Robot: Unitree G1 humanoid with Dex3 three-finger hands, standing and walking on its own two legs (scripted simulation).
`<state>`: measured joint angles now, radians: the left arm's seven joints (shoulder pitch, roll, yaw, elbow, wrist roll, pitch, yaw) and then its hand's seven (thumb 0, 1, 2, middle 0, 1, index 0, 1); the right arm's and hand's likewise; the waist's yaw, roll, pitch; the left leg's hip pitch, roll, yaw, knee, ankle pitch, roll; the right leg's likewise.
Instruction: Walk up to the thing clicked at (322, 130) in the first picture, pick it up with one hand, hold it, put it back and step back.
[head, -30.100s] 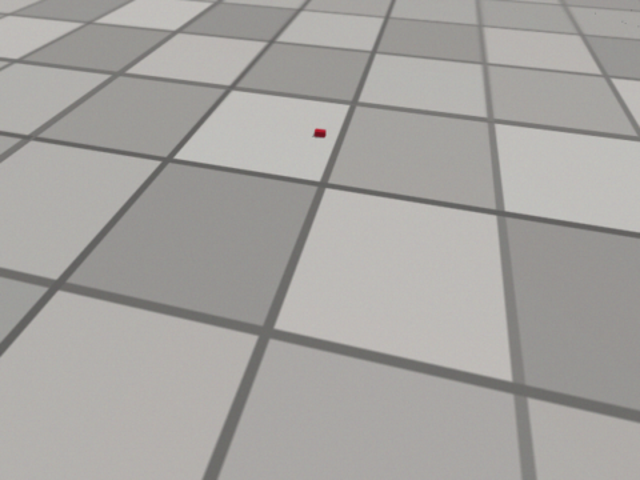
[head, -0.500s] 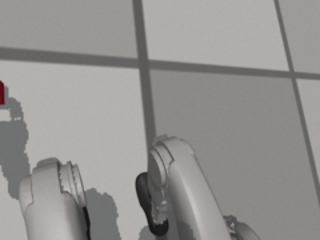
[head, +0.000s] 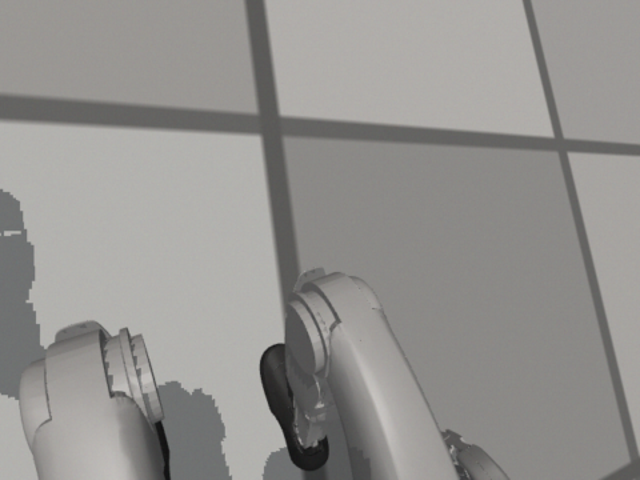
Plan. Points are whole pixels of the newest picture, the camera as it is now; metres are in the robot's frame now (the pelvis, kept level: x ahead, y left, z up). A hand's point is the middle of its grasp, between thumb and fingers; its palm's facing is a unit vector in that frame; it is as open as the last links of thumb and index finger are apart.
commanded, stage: rise first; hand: left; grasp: from above
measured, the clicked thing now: out of the picture +0.51 +0.33 -0.30
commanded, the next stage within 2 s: none
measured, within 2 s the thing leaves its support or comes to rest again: neither
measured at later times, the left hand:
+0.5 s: hand out of the picture +0.46 +0.36 -0.19, palm faces -0.48 -0.06 -0.88, open 14.2 cm
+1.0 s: hand out of the picture +0.46 +0.37 -0.18, palm faces -0.46 -0.05 -0.89, open 14.2 cm
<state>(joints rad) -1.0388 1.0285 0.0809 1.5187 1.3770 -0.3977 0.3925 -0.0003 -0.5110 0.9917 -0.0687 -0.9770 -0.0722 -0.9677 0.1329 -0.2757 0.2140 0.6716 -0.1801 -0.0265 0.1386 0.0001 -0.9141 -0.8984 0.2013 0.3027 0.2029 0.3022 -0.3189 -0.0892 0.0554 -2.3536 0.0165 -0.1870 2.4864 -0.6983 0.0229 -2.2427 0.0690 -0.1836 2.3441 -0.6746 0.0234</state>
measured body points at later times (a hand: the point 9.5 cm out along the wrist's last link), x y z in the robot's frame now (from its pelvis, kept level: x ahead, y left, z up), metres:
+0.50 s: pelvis +0.00 +0.00 +0.00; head +0.25 +0.13 +0.35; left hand +0.48 +0.36 -0.14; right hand +0.06 -0.26 -0.07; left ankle +0.07 +0.12 -0.28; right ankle +0.11 -0.11 -0.28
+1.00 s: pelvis +0.00 +0.00 +0.00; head +0.25 +0.13 +0.35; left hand +0.48 +0.37 -0.13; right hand +0.06 -0.26 -0.07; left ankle +0.07 +0.12 -0.28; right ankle +0.11 -0.11 -0.28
